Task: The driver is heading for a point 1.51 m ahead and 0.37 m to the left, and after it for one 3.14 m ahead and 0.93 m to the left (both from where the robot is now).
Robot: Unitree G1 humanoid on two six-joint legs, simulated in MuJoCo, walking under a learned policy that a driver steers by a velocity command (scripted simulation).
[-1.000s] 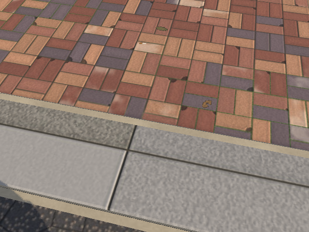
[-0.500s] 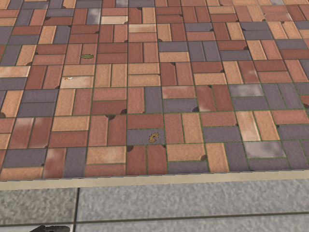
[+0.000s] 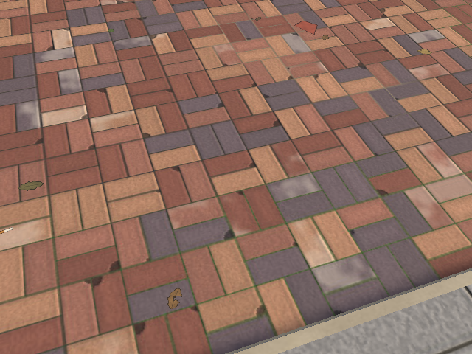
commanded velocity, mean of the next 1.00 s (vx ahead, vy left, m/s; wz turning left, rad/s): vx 0.29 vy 0.00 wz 0.24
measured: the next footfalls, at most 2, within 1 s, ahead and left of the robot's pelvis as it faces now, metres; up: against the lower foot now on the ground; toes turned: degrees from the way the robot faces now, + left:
right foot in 0.32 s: +0.21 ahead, -0.16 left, +0.00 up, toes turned -1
left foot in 0.74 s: +0.42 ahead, +0.08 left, +0.00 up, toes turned +11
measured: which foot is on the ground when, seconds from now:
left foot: down 0.00-0.34, up 0.36-0.72, down 0.74-1.00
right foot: up 0.00-0.30, down 0.32-0.76, up 0.78-1.00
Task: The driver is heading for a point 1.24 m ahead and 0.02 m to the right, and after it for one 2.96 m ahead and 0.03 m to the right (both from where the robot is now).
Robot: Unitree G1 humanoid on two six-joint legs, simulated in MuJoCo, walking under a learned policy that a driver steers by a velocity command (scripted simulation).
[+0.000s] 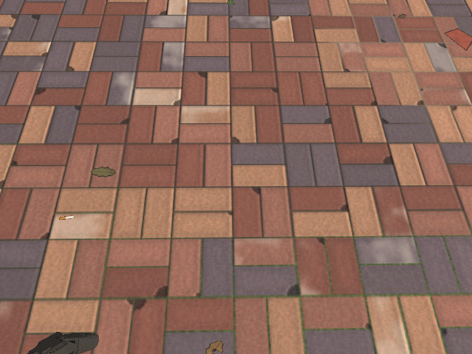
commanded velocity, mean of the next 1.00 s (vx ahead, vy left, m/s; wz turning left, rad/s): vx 0.23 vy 0.00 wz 0.18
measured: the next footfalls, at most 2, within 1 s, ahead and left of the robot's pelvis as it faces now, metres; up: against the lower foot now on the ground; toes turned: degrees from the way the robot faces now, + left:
right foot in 0.18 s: +0.09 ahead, -0.14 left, +0.00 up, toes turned +12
left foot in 0.58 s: -0.02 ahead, +0.09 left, +0.00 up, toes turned +16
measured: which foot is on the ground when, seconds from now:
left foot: down 0.00-0.18, up 0.20-0.56, down 0.58-1.00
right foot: up 0.00-0.16, down 0.18-0.58, up 0.60-1.00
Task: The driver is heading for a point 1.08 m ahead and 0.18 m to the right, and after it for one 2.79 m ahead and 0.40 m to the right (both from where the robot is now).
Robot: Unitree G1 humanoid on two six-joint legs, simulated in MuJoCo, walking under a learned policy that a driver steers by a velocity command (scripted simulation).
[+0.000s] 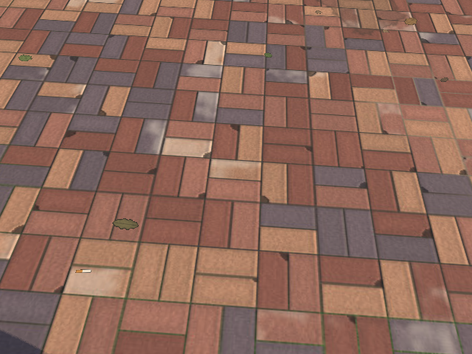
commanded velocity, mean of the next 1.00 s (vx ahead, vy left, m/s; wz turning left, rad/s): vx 0.49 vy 0.00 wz -0.41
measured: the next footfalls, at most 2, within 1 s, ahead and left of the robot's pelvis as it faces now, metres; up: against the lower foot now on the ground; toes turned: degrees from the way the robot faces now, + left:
right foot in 0.12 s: +0.24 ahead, -0.12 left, -0.08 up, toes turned -5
left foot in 0.54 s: +0.59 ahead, +0.02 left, -0.08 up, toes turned -24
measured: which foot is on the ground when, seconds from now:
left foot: down 0.00-0.12, up 0.14-0.52, down 0.54-1.00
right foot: up 0.00-0.10, down 0.12-0.54, up 0.56-1.00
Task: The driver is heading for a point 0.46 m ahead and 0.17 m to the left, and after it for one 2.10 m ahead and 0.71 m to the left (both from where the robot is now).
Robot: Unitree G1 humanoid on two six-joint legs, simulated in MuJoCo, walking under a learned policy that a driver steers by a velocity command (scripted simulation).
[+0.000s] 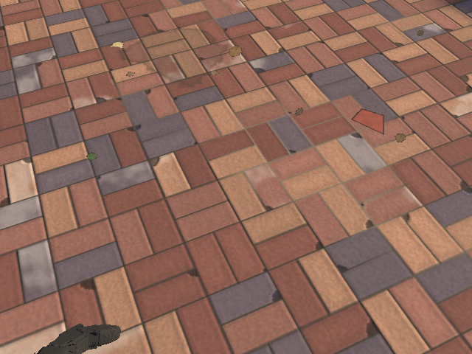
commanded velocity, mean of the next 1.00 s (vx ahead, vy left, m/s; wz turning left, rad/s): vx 0.37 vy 0.00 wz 0.47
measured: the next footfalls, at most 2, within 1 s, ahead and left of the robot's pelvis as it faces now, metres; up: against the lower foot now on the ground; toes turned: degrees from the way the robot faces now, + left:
right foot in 0.02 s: +0.16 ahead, -0.12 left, +0.00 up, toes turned +0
left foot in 0.56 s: +0.43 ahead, +0.15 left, +0.00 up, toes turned +19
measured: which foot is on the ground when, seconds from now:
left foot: down 0.00-0.02, up 0.04-0.54, down 0.56-1.00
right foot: up 0.00-0.00, down 0.02-0.56, up 0.58-1.00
